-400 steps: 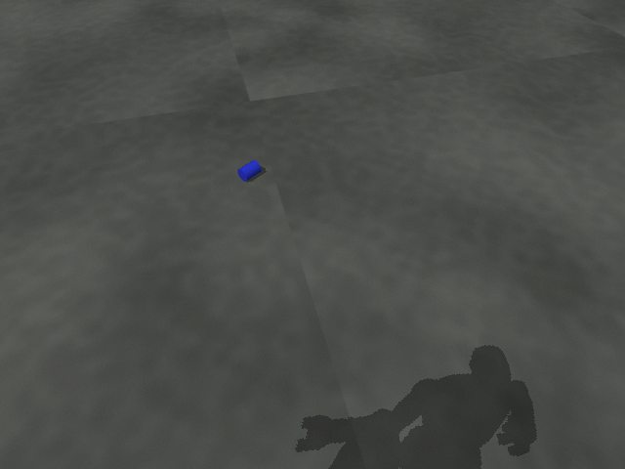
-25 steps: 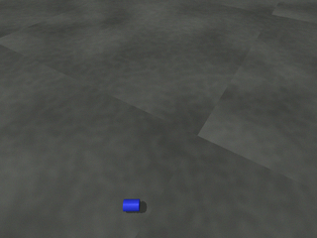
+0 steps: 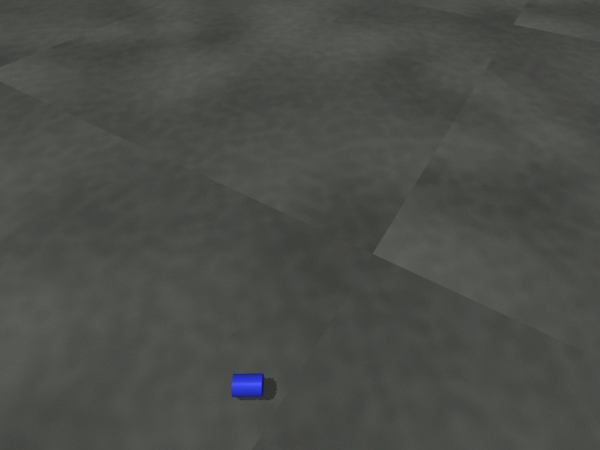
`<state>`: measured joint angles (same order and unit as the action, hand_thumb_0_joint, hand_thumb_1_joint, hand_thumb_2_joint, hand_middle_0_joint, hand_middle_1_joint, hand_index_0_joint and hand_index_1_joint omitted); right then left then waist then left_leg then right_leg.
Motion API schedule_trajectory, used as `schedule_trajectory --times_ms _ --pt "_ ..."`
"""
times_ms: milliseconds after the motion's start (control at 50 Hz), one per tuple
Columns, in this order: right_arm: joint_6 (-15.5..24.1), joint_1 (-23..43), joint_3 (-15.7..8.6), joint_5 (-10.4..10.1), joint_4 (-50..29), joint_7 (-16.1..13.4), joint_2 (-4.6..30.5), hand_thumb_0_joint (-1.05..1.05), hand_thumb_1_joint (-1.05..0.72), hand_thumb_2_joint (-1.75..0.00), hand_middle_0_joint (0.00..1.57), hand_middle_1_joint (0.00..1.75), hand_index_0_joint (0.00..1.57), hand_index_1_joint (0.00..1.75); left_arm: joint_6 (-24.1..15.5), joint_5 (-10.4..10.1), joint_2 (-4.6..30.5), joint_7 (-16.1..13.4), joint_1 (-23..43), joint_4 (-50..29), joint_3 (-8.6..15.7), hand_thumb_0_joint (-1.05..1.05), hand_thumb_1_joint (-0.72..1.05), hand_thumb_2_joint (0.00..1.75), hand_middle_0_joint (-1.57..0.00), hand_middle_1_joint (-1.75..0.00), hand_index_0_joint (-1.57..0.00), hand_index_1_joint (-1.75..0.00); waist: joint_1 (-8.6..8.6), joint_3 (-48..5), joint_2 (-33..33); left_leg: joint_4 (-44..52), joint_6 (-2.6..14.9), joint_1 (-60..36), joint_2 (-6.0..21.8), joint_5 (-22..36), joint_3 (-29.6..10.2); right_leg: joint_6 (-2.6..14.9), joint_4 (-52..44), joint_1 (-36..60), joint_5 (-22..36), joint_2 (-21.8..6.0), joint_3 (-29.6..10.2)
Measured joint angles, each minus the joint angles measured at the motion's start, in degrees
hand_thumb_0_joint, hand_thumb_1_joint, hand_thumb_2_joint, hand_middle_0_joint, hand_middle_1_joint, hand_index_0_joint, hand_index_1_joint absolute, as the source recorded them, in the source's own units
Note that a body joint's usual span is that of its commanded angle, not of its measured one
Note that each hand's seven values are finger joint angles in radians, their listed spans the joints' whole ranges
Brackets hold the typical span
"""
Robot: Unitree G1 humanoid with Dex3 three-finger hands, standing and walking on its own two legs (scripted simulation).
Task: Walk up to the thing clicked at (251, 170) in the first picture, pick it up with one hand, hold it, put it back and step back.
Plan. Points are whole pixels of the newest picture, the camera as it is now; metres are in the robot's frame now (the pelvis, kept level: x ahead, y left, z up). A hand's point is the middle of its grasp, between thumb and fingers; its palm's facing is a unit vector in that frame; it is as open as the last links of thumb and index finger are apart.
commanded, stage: stand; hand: left
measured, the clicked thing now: (248, 385) +0.45 +0.20 -0.75
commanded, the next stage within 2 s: walk up in 0.68 s
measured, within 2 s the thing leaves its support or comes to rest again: neither
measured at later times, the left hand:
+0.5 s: hand out of the picture +0.08 +0.25 -0.16, palm faces -0.02 -0.94 -0.34, open 7.4 cm
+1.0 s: hand out of the picture +0.08 +0.24 -0.16, palm faces -0.03 -0.94 -0.33, open 7.4 cm
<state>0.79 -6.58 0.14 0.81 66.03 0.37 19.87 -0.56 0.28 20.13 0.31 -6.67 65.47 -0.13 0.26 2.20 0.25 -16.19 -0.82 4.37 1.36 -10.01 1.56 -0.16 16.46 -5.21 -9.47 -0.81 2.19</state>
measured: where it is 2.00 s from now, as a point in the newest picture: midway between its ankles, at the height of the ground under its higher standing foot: outside the picture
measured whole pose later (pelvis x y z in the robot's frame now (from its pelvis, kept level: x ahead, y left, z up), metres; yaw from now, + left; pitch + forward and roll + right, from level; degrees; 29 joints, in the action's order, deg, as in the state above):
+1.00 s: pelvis +0.01 -0.02 -0.01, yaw -1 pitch -1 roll +0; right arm 1.7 -10.1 -2.0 1.2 61.9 -1.7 21.8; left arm 2.0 1.6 20.9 2.2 -9.3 60.8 3.2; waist 0.1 2.8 -0.5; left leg -21.8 -2.5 6.0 3.9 -14.4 2.1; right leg 2.1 22.6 -7.6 -13.8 1.6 1.7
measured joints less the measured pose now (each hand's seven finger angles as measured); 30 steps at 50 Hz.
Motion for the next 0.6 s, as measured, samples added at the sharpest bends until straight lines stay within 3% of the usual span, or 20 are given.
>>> schedule_trajectory --times_ms 600 --pt "0.02 0.38 0.11 -0.09 -0.68 -0.14 0.28 0.01 -0.9 -0.9 0.2 0.3 0.2 0.3 -0.09 -0.01 -0.17 -0.05 0.3 -0.49 -0.14 0.0 0.9 0.9 -0.21 -0.3 -0.2 -0.3 0.03 0.06 0.12 -0.04 -0.11 -0.46 0.14 -0.54 0.03 0.08 0.03 0.44 -0.52 0.13 -0.04"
